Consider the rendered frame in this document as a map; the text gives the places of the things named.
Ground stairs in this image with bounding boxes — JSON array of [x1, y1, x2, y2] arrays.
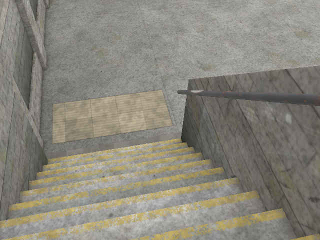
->
[[0, 138, 320, 240]]

